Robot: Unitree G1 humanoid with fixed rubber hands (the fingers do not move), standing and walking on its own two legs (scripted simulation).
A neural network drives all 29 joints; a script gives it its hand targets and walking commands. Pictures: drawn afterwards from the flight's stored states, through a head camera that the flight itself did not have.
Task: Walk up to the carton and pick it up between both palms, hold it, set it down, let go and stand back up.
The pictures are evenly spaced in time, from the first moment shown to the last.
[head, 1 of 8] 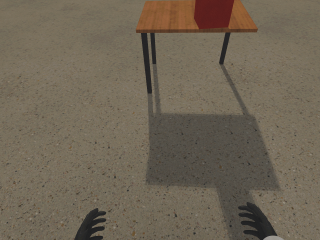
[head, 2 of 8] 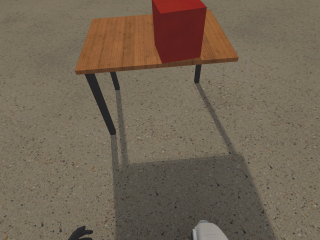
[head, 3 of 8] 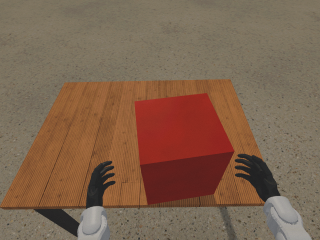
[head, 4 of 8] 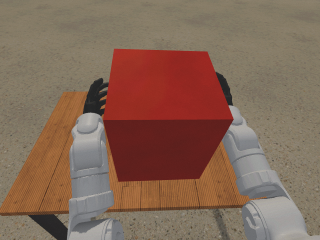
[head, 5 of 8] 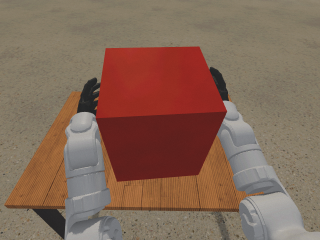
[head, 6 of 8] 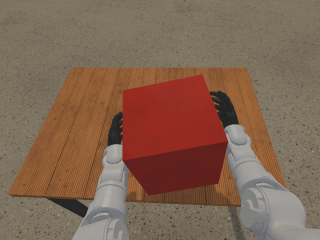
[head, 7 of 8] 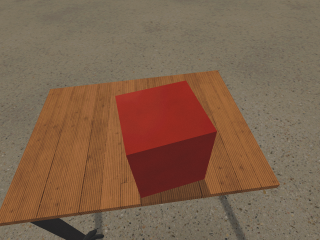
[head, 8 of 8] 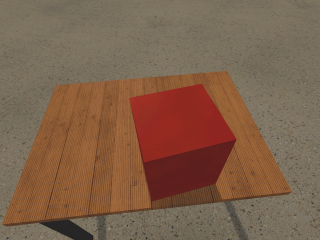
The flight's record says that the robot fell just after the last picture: no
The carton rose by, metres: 0.19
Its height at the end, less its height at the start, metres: +0.00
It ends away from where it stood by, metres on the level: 0.03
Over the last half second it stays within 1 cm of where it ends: yes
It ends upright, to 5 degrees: yes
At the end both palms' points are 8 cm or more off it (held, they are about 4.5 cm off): yes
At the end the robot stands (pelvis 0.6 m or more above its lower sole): yes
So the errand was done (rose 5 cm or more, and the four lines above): yes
